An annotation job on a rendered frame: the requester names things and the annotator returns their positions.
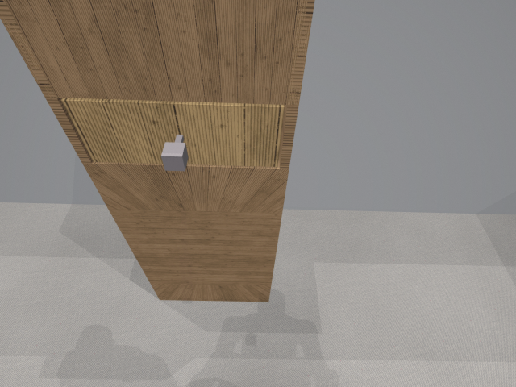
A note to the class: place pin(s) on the drawer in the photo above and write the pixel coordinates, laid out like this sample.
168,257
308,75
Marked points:
215,133

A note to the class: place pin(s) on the handle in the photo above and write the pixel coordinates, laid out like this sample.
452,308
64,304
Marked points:
174,155

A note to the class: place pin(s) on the cabinet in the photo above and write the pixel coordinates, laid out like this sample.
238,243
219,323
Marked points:
208,233

